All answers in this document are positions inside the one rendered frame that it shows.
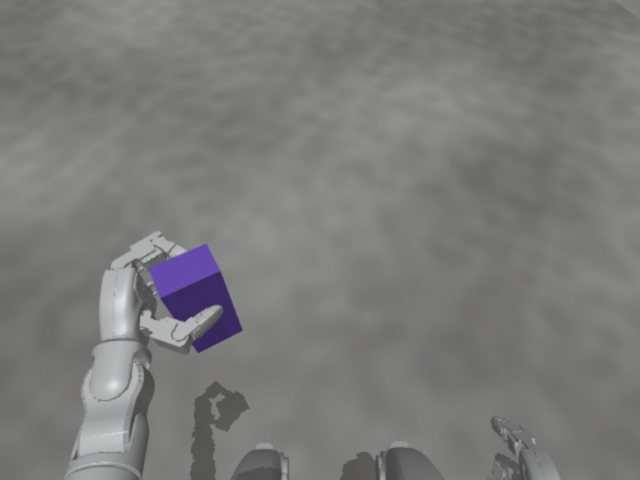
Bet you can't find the left robot arm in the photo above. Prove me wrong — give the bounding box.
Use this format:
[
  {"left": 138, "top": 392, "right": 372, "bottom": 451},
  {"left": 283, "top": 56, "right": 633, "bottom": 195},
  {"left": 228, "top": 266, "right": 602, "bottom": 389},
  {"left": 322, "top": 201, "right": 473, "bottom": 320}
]
[{"left": 63, "top": 339, "right": 155, "bottom": 480}]

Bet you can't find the right robot hand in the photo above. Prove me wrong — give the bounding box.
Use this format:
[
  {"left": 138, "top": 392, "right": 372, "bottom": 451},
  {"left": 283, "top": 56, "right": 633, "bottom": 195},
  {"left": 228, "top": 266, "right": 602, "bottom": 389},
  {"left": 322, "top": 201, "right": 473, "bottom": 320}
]
[{"left": 486, "top": 416, "right": 562, "bottom": 480}]

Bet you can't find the left robot hand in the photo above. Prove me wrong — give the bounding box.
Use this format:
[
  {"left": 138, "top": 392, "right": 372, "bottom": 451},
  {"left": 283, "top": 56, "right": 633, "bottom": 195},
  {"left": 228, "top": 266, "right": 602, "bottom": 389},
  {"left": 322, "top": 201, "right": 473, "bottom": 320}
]
[{"left": 98, "top": 231, "right": 223, "bottom": 355}]

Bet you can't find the carton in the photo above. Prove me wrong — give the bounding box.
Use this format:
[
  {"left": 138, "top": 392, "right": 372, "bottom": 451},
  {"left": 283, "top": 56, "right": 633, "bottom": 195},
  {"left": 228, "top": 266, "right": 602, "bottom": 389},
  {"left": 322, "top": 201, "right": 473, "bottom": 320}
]
[{"left": 148, "top": 243, "right": 243, "bottom": 353}]

